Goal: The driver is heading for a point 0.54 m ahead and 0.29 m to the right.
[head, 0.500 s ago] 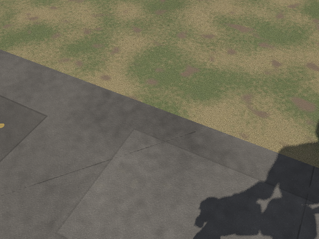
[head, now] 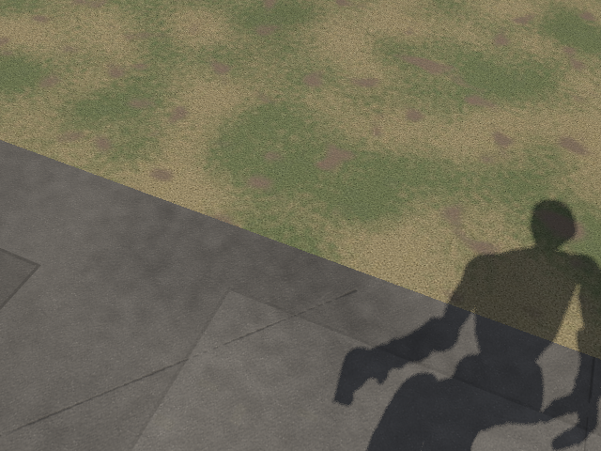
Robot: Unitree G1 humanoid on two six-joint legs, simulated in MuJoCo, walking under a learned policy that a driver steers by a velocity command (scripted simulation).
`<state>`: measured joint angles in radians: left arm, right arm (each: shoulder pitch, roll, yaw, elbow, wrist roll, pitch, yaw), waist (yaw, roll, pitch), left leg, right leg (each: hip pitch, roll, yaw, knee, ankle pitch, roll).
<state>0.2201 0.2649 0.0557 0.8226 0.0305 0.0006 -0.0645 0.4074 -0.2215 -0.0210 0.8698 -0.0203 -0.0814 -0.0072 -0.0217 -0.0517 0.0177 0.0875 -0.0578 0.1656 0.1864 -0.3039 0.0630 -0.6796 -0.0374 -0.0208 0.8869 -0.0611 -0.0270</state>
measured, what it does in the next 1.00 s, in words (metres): walks ahead, turning right: right foot, then left foot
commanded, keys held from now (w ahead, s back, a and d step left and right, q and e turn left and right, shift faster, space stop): w+e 0.90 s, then no key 0.10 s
